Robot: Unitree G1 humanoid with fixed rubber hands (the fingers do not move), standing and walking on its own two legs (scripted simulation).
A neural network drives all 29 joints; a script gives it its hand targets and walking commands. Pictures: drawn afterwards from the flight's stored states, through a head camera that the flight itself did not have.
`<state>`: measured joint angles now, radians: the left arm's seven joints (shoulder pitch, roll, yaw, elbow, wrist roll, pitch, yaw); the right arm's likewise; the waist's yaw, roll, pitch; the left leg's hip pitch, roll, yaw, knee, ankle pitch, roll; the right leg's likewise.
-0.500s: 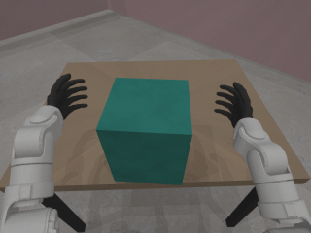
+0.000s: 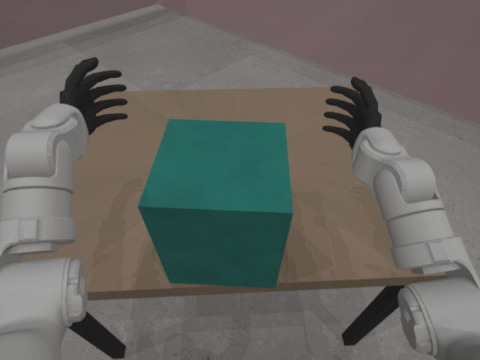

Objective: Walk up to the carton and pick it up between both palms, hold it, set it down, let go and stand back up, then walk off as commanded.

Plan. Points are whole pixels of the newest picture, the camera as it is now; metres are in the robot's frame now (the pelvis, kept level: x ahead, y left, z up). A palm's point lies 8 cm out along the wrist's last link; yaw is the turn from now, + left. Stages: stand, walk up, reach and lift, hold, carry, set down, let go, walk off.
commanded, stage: reach and lift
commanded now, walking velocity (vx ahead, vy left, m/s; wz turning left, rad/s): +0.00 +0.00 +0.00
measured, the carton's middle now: (224, 207) +0.38 +0.04 +0.03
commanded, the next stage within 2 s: none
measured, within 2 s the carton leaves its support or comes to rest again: neither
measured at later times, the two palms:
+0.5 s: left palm (105, 153) +0.41 +0.23 +0.15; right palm (340, 165) +0.38 -0.15 +0.14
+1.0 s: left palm (135, 180) +0.41 +0.20 +0.09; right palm (323, 190) +0.38 -0.13 +0.08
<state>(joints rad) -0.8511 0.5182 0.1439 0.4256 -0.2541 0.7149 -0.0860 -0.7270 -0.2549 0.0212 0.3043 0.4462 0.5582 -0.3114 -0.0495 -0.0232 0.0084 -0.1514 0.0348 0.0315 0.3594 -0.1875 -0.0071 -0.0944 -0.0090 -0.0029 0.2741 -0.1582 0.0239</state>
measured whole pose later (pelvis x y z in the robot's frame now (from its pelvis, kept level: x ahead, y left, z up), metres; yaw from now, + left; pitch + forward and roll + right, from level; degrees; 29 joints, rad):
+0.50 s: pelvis -0.01 +0.00 +0.00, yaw +1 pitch -1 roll -1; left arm -0.80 0.43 0.09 0.70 -0.21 0.42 -0.08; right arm -0.66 -0.13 0.02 0.50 0.33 0.34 -0.30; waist -0.04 -0.02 0.04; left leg -0.18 0.04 0.02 0.38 -0.19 -0.01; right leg -0.11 -0.01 -0.02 0.28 -0.16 0.02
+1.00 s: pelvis +0.00 +0.01 +0.00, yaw +0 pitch +2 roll -2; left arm -0.78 0.26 0.08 0.96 -0.12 0.10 -0.04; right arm -0.63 -0.03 -0.02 0.78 0.20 0.05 -0.28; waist -0.02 -0.02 -0.01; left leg -0.26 0.04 0.03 0.43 -0.21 0.00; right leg -0.19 -0.01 0.00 0.32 -0.17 0.03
